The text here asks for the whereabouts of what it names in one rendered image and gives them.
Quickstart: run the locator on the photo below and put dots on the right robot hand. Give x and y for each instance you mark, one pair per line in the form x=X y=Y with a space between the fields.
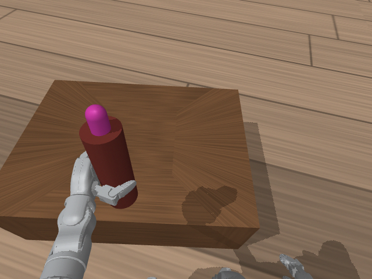
x=295 y=268

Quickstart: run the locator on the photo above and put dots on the left robot hand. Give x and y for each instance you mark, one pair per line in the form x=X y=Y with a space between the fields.
x=85 y=181

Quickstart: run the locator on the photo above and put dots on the bottle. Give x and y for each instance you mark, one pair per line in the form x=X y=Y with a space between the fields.
x=104 y=141

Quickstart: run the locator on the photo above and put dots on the left robot arm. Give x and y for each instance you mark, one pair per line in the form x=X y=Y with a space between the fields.
x=70 y=252

